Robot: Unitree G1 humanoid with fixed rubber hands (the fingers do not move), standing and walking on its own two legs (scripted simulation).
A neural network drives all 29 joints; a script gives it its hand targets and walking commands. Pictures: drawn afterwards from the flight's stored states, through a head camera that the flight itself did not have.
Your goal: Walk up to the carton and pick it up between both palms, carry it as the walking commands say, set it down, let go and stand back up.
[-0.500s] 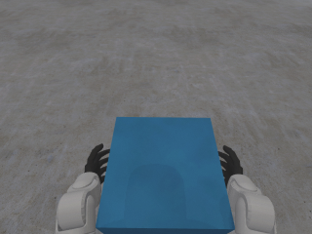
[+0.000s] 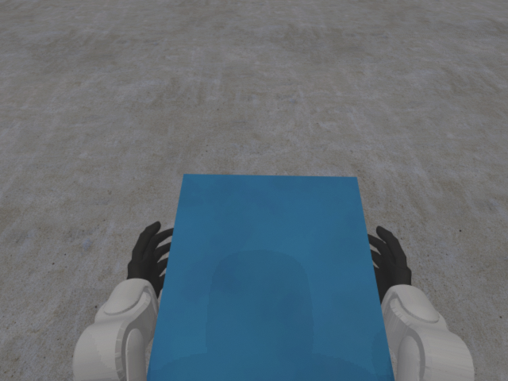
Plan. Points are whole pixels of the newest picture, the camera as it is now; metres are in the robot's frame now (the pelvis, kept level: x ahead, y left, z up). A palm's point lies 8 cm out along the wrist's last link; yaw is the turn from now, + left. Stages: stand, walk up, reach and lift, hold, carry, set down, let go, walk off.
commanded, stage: carry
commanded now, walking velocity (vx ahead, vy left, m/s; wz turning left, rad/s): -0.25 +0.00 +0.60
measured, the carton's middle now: (266, 290) +0.26 +0.00 +0.03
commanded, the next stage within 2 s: none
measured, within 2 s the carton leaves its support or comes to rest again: neither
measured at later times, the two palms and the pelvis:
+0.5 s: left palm out of the picture +0.12 +0.21 +0.08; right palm (364, 345) +0.16 -0.12 +0.09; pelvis -0.08 +0.01 -0.01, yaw +7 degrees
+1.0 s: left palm out of the picture +0.08 +0.22 +0.10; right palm (365, 373) +0.14 -0.11 +0.10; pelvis -0.11 +0.02 +0.01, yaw +8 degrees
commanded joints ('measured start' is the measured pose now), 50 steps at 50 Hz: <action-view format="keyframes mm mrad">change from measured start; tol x8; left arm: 1 -256 -646 -696 -120 -182 100 -54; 16 -355 -726 -774 -197 -255 158 -77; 28 -308 -661 -702 -68 -187 173 -65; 32 -417 -735 -746 -106 -215 157 -72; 50 -352 -703 -737 -95 -217 145 -84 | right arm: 1 -299 650 728 -112 212 87 72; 50 -400 710 718 -73 243 130 79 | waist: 1 13 -23 -229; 15 25 66 -167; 21 37 -159 -182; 27 19 -40 -118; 29 12 210 -147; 40 23 -63 -174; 50 22 -20 -165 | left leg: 1 13 74 -56 57 432 16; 10 -15 71 -167 41 264 59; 16 -112 103 -298 -241 -197 65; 18 -147 41 -192 -171 -181 31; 22 -21 -20 -22 363 -112 1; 27 28 4 -53 -118 -53 7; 29 32 218 -392 -305 40 90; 30 24 244 -421 -332 29 125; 40 48 60 -122 -183 82 24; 50 53 63 -138 -212 32 29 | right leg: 1 172 -183 95 28 638 0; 9 -15 -231 94 26 181 -5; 13 -81 -138 90 29 -225 30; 18 13 -146 162 -107 -220 13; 22 -183 -383 267 -342 -239 -81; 28 -140 -164 78 -1 -46 61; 32 -128 -55 111 215 -96 86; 38 99 -96 138 -161 43 54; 42 -24 -158 217 -203 -33 27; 50 3 -136 198 -196 -19 14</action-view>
